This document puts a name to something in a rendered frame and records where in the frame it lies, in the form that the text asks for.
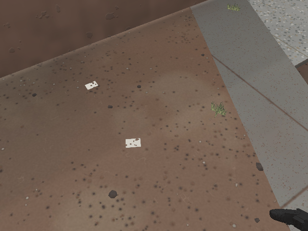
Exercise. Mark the right robot hand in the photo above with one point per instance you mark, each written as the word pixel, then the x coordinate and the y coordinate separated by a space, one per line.
pixel 298 218

